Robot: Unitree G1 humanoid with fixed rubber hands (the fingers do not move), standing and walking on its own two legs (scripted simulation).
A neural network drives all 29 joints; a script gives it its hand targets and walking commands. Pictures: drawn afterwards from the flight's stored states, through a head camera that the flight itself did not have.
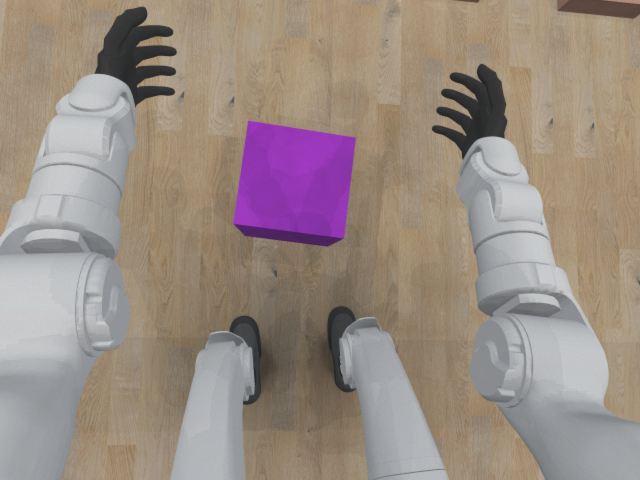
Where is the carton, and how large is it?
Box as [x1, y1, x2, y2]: [233, 121, 355, 246]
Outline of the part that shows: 248,121 233,223 245,235 327,246 343,238 355,138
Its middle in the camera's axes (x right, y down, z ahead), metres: -0.06 -0.10 +0.86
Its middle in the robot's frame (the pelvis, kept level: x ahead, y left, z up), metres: +0.51 -0.03 -0.52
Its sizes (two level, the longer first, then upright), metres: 0.210 0.200 0.250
